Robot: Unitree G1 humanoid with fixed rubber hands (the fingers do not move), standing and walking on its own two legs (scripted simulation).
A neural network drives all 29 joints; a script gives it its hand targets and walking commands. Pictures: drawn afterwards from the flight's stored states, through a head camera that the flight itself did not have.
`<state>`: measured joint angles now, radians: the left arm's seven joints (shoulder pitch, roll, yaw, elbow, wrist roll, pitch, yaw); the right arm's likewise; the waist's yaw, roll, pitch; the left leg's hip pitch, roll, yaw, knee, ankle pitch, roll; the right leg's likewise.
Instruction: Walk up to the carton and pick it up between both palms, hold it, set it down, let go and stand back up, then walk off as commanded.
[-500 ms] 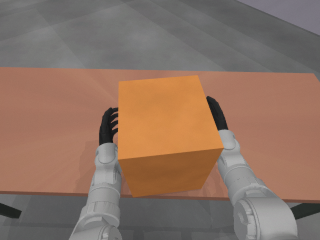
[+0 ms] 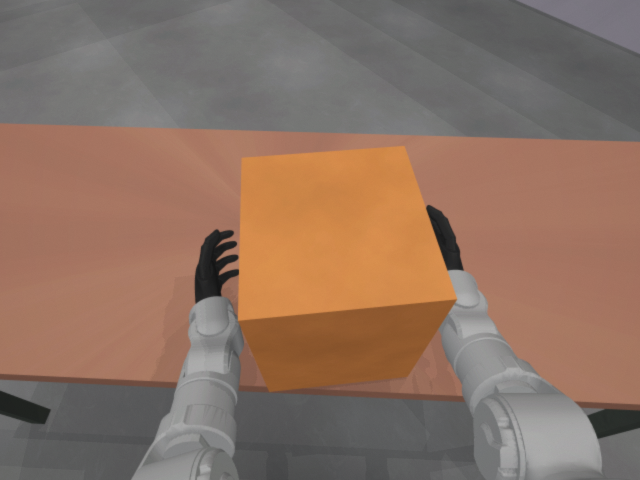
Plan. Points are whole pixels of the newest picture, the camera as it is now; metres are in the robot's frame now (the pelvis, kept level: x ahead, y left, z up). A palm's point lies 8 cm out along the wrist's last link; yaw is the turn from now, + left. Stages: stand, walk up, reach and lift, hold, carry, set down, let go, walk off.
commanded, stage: set down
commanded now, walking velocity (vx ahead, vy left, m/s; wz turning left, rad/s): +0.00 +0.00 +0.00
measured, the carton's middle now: (332, 277) +0.37 +0.04 +0.02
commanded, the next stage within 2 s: none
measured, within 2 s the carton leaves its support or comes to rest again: neither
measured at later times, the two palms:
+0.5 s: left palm (209, 314) +0.31 +0.20 -0.02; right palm (478, 264) +0.41 -0.16 +0.02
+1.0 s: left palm (168, 391) +0.21 +0.21 +0.00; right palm (519, 361) +0.28 -0.19 +0.01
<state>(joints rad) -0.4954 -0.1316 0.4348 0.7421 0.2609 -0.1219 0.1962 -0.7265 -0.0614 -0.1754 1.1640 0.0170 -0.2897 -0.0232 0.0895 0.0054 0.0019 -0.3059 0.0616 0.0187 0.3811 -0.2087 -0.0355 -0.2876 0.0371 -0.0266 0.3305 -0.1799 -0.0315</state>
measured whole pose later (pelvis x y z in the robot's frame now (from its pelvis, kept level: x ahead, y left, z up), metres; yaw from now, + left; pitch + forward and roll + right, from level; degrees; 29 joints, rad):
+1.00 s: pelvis -0.07 -0.01 -0.01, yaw -1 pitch +7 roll -1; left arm -0.22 0.01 0.17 0.60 0.00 -0.11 0.21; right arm -0.40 -0.29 0.07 0.90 0.31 -0.25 0.11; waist 0.10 0.00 -0.09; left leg -0.43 0.07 0.02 0.43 -0.13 -0.04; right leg -0.41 0.05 -0.03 0.38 -0.09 -0.04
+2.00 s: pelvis -0.06 -0.02 -0.01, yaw +0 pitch +4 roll +0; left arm 0.14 0.05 0.06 0.21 -0.02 0.06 0.22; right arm 0.14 -0.29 0.07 0.42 0.31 -0.17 0.14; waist 0.10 -0.06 -0.07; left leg -0.34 0.07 0.02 0.42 -0.15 -0.04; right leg -0.35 0.05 -0.03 0.42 -0.15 -0.05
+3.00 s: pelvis -0.02 -0.01 +0.00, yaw +0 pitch +4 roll +0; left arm 0.28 0.18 0.06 0.21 -0.02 0.10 0.05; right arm 0.24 -0.17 0.07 0.49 0.16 -0.22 0.03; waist 0.10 -0.06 -0.01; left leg -0.28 0.07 0.02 0.42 -0.20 -0.05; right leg -0.29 0.05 -0.02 0.42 -0.20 -0.05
